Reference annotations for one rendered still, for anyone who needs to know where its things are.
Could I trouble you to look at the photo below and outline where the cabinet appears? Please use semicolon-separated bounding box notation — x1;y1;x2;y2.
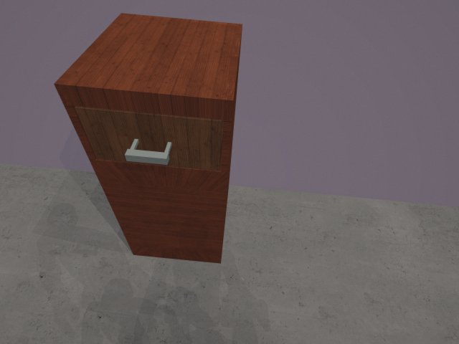
54;13;242;264

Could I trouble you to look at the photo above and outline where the drawer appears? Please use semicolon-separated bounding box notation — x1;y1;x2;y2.
75;106;224;171

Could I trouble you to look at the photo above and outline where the handle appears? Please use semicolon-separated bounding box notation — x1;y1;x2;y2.
125;139;172;165

